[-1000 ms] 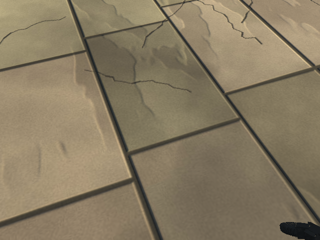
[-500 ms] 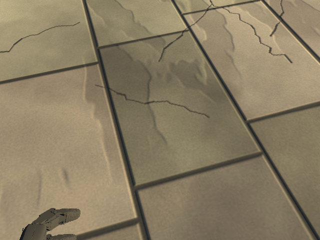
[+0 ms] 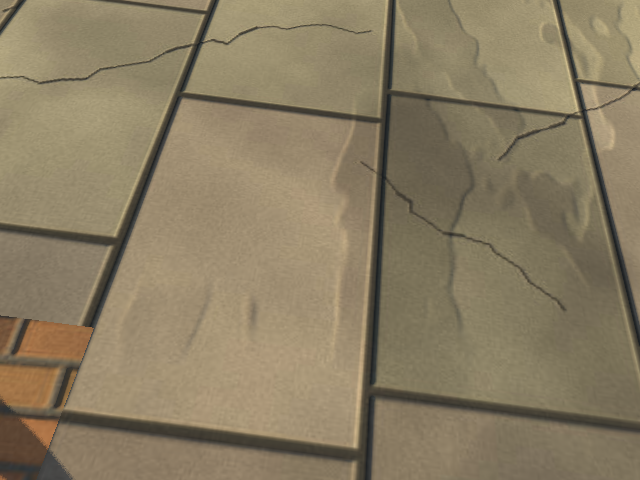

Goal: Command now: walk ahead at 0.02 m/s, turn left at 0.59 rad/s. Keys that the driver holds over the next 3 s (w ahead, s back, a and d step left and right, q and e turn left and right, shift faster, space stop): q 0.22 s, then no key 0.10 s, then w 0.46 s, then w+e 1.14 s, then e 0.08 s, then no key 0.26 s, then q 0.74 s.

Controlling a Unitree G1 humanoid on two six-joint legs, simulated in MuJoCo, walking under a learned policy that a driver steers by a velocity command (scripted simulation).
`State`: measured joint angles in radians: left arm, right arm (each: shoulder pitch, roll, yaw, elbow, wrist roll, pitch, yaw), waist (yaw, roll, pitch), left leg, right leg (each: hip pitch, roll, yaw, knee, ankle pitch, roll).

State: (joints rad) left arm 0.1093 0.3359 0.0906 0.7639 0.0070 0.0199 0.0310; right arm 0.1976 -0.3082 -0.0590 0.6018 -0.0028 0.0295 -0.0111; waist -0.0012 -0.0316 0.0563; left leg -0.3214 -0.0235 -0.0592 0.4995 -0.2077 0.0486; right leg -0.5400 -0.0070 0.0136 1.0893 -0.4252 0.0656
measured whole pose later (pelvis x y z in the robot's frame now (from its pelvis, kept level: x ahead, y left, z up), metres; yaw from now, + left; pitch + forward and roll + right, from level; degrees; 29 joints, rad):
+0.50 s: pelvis +0.03 -0.03 +0.01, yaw +13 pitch +1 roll +1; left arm 0.24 0.27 0.05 0.78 0.00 -0.02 0.02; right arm 0.23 -0.34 -0.07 0.65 0.00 0.02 -0.02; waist 0.03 0.03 -0.01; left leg -0.46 -0.05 -0.09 0.97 -0.37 -0.05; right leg -0.18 0.00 0.05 0.39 -0.23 -0.02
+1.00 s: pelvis +0.17 +0.06 +0.00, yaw +9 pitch +2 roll +1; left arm 0.18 0.31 0.05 0.75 -0.02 -0.05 -0.04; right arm 0.40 -0.26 -0.04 0.76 -0.01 -0.08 0.00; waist -0.06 -0.05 0.01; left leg 0.04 -0.04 0.07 0.20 -0.27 0.04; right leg -0.70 -0.08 0.05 0.82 -0.01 0.01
